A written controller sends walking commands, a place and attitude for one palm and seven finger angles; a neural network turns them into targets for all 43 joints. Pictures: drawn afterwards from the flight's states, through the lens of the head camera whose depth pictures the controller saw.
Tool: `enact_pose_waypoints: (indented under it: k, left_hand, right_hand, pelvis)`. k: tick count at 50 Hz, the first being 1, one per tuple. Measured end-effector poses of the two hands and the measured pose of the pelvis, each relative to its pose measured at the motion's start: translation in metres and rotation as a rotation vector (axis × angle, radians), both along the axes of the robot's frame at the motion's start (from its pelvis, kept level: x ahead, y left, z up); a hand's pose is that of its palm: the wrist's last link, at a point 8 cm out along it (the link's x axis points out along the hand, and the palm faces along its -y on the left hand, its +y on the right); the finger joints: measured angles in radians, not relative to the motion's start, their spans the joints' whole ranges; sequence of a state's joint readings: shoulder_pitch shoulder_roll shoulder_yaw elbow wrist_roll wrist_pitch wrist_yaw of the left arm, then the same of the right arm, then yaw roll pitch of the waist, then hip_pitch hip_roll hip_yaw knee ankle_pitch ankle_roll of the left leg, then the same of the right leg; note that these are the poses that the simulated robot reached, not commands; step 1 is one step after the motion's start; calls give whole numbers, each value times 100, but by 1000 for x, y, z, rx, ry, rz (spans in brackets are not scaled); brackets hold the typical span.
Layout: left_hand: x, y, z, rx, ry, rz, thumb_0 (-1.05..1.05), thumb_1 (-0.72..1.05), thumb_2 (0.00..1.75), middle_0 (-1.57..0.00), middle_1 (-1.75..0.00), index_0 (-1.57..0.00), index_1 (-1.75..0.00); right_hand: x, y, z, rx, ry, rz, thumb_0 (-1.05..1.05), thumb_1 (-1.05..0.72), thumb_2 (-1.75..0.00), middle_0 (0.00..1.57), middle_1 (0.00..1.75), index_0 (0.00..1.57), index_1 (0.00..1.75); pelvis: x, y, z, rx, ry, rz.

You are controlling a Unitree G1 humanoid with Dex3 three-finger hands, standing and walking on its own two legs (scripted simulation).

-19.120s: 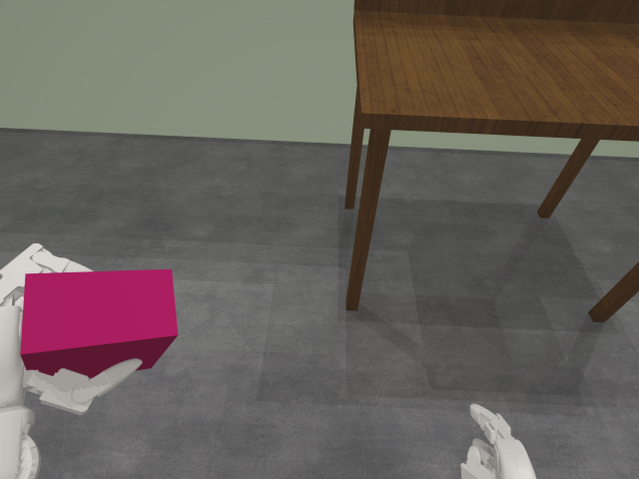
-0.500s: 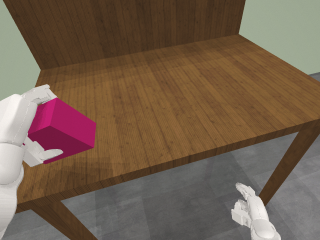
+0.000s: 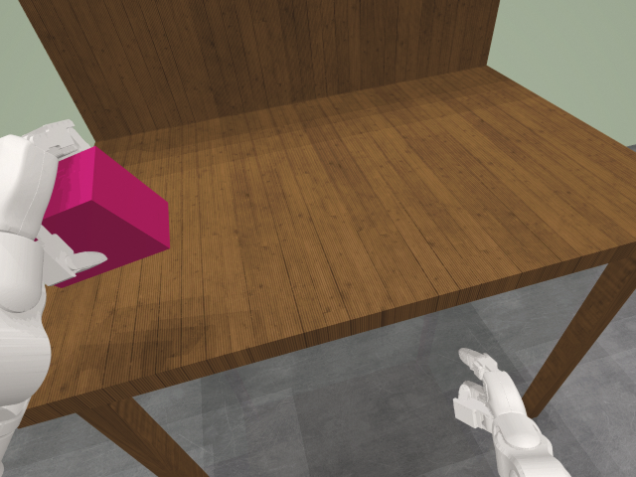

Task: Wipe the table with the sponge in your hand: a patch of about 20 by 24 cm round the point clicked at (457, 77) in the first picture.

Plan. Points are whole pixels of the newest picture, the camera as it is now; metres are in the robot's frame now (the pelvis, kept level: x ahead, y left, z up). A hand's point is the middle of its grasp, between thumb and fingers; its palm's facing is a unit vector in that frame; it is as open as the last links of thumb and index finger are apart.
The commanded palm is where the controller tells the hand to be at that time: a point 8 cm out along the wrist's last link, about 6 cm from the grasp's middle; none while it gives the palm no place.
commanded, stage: turn the palm down, sponge in hand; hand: left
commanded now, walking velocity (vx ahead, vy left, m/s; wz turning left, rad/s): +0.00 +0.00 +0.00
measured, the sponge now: (89, 231) +0.26 +0.29 +0.23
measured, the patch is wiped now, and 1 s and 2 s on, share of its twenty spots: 0.05 0.05 0.05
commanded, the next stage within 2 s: move the sponge above the wiping area in 0.48 s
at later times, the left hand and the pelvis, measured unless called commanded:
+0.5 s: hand (82, 228) +0.24 +0.27 +0.25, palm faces +0.42 -0.10 -0.90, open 10.4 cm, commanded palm +0.18 +0.25 +0.30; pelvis -0.01 -0.03 +0.00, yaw +0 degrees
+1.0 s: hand (94, 253) +0.24 +0.28 +0.21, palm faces +0.27 -0.10 -0.96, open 10.4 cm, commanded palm +0.20 +0.28 +0.29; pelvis -0.03 -0.02 -0.01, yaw +0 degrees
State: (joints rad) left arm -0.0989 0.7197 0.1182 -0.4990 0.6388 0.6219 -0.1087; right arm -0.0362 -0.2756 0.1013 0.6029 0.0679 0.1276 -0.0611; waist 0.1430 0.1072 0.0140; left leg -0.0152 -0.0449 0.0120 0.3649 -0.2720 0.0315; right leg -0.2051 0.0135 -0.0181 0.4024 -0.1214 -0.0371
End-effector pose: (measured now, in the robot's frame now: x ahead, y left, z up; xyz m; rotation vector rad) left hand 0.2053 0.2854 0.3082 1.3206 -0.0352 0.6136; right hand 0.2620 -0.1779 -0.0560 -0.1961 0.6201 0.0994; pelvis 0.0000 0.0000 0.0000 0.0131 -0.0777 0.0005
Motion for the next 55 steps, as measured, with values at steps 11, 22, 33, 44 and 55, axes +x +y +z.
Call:
enact_pose_waypoints:
  k: [11, 22, 33, 44, 55]
  left_hand:
    - [2, -26, -46, -64, 129, -48, 0, -52, 103, -71, -132, -72, -132]
    - [-7, -25, -3, 34, -5, 30, 0, -53, 103, -72, -131, -73, -132]
    - [-12, -47, -46, -24, 123, -51, 0, -52, 103, -72, -131, -72, -132]
    - [1, -5, -23, 27, 96, 122, 0, -53, 103, -72, -131, -73, -132]
    - [11, -16, -65, 11, 234, 5, 0, -53, 103, -72, -132, -72, -132]
  right_hand:
    - [-8, -26, -10, -23, 22, -30, 1, -90, -90, 20, 30, 21, 30]
    - [-8, -34, -5, 21, -12, -44, 1, -91, -90, 20, 30, 20, 30]
    - [-23, -49, -8, -11, -20, -67, 1, -90, -90, 20, 30, 20, 30]
    - [-40, -55, -13, -8, 3, -103, 1, -90, -90, 20, 30, 21, 30]
    - [-46, -44, -18, -41, 14, -102, 2, -91, -90, 20, 30, 20, 30]
  pelvis:
    - [-2, -11, -2, 8, 3, -8]
    - [-8, -23, -2, 13, -13, -7]
    - [-20, -28, -5, 20, -21, -10]
    - [-30, -27, -5, 20, -23, -5]
    - [-29, -13, -5, 23, -26, 4]
